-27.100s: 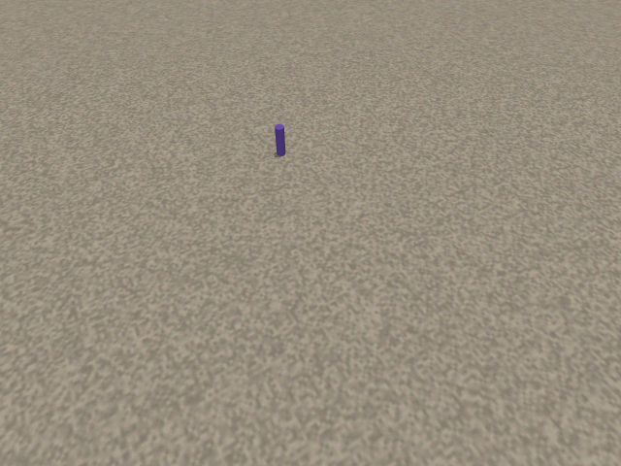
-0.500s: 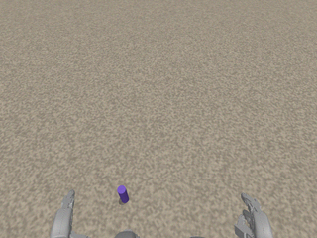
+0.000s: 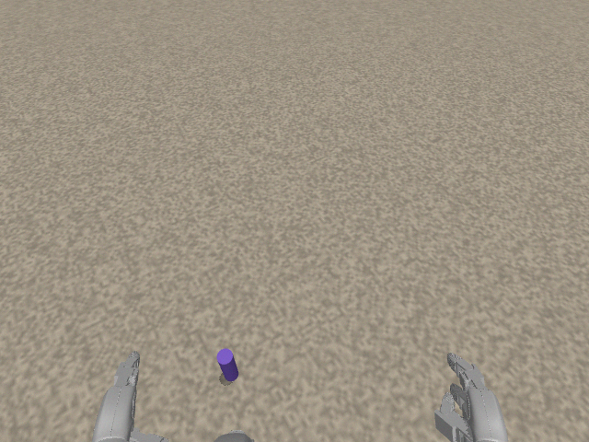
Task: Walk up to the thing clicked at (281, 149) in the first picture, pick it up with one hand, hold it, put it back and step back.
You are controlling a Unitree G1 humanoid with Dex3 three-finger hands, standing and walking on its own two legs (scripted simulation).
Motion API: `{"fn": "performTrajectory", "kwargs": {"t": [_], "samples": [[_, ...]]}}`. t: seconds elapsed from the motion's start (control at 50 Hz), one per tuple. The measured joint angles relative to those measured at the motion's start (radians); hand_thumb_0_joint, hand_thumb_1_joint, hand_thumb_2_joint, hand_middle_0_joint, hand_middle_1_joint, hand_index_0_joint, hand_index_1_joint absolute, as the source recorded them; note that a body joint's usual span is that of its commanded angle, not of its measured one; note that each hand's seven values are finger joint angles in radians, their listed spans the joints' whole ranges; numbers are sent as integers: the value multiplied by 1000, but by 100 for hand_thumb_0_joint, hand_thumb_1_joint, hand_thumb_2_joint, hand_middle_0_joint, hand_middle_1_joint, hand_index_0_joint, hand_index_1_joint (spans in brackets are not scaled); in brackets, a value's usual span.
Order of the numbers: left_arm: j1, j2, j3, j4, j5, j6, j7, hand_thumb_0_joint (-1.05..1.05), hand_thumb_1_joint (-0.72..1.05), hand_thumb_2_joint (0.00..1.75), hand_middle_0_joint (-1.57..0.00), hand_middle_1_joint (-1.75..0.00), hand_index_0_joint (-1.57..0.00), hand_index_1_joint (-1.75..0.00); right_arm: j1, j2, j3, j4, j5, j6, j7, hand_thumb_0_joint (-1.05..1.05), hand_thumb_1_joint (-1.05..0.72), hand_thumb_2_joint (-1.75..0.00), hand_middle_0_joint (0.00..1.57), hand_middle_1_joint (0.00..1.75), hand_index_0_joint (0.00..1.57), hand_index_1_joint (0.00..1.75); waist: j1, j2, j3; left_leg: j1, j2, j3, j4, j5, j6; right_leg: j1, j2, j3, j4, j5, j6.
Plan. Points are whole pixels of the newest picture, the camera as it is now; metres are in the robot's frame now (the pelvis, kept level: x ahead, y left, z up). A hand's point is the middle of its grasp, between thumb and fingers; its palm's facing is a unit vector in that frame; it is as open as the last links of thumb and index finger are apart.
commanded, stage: home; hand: left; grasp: from the side
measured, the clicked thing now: (228, 365) +0.43 +0.20 -0.64
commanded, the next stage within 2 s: stand in 0.50 s
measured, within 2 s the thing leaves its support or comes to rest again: neither
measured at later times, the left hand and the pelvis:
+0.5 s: hand (161, 421) +0.17 +0.19 -0.06, palm faces +0.10 -0.95 -0.28, open 17.5 cm; pelvis +0.00 +0.00 +0.00, yaw +0 degrees
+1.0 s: hand (160, 432) +0.16 +0.19 -0.08, palm faces -0.01 -0.95 -0.33, open 10.4 cm; pelvis -0.01 +0.00 +0.00, yaw +0 degrees
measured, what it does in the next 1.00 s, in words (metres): stands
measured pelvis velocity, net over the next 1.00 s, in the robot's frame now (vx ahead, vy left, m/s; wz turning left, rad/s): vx -0.01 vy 0.00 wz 0.00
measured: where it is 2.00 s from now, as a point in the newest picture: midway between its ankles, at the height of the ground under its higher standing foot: outside the picture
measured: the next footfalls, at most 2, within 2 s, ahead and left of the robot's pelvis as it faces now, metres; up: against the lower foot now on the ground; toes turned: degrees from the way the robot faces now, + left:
none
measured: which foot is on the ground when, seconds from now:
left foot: down 0.00-1.00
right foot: down 0.00-1.00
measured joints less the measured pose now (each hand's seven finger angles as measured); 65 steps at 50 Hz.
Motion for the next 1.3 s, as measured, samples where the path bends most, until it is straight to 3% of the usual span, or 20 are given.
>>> {"fn": "performTrajectory", "kwargs": {"t": [0.66, 0.78, 0.92, 0.96, 1.0, 1.1, 1.3], "samples": [[-4, 1, -3, 7, 1, 1, 6, -1, -54, 6, -6, -7, -6, -7, 5, 4, 2, 1, -2, -1, 0, 1, -90, -90, 20, 30, 21, 30, 4, 0, 3, 1, -4, 4, -2, 4, 4, 0, -3, 4, -1, 4, 3], [-4, -1, -3, 6, 2, 0, 6, -1, -36, 25, -13, -19, -14, -19, 3, 2, 2, 3, -3, -3, 0, 1, -90, -90, 20, 30, 21, 30, 3, 0, 5, 1, -3, 4, -3, 6, 2, -1, -3, 5, 0, 5, 2], [-3, -2, -4, 9, 2, -1, 6, -1, 8, 63, -18, -27, -18, -27, 3, 0, 2, 4, -3, -2, -2, 1, -90, -90, 20, 30, 21, 30, 3, 1, 4, 0, -2, 3, -4, 7, 1, -3, -1, 4, 1, 5, 0], [-59, 20, -10, 122, 43, -80, -24, 0, 23, 71, -19, -28, -19, -28, -31, -9, -5, 62, -53, 13, 31, 1, -90, -90, 20, 30, 21, 30, 13, -13, 46, 44, -8, 12, -21, 14, 4, 32, -8, 12, -2, 6, -3], [-128, 53, -15, 279, 66, -145, -62, 0, 37, 77, -19, -29, -20, -29, -71, -34, -5, 144, -77, 57, 85, 1, -90, -90, 20, 30, 21, 30, 22, -24, 72, 82, -16, 19, -44, 25, 9, 62, -16, 17, -11, 10, -6], [-200, 107, 5, 548, 58, -213, -105, 0, 67, 85, -20, -30, -20, -30, -93, -78, -39, 269, -65, 104, 159, 1, -90, -90, 20, 30, 21, 30, 29, -45, 102, 161, -31, 35, -105, 48, 12, 128, -31, 30, -49, 23, 0], [-208, 138, 26, 850, 42, -249, -106, 1, 87, 89, -20, -30, -20, -30, -70, -115, -66, 426, -52, 127, 177, 1, -91, -90, 20, 30, 21, 30, 26, -41, 137, 309, -37, 49, -279, 126, 20, 274, -33, 36, -231, 112, 13]]}}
